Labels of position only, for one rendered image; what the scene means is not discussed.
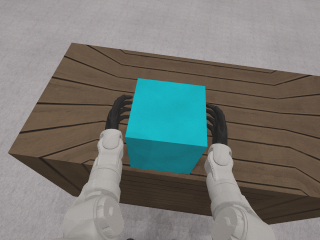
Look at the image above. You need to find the robot right hand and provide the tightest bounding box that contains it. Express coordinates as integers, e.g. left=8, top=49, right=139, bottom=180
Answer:
left=206, top=104, right=228, bottom=146

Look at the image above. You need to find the carton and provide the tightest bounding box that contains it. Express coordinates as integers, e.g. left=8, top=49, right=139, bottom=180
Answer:
left=125, top=78, right=208, bottom=175

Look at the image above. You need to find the robot right upper arm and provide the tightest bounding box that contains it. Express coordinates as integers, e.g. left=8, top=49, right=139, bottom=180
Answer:
left=211, top=206, right=276, bottom=240

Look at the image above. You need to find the robot left upper arm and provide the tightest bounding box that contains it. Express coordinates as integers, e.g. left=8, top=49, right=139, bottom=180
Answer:
left=50, top=195, right=125, bottom=240

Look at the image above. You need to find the robot left hand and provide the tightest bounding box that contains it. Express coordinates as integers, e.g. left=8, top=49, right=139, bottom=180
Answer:
left=105, top=94, right=133, bottom=130

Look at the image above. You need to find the robot right forearm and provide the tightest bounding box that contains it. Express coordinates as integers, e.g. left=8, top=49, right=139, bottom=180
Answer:
left=204, top=143, right=262, bottom=221

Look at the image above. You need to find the robot left forearm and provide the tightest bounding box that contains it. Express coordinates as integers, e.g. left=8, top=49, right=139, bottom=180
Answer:
left=62, top=129, right=124, bottom=237

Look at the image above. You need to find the pedestal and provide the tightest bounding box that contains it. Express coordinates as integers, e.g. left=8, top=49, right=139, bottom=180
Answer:
left=8, top=43, right=320, bottom=225

